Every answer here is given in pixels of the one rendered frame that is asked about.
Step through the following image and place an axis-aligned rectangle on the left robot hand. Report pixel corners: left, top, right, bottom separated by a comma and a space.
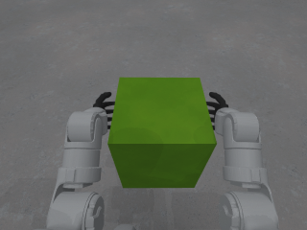
93, 92, 115, 129

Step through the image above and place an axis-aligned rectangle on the carton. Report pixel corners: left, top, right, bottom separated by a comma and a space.
107, 77, 217, 189

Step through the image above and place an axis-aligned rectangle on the robot right upper arm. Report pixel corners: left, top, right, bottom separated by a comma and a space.
218, 191, 279, 230

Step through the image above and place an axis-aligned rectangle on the robot left forearm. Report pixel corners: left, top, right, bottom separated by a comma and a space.
46, 107, 108, 227

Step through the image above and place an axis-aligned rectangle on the robot right forearm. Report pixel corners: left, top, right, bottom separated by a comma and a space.
214, 107, 279, 227

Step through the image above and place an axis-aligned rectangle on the right robot hand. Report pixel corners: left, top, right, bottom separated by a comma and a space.
206, 92, 228, 130

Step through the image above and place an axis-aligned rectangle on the robot left upper arm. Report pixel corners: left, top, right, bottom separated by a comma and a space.
33, 191, 105, 230

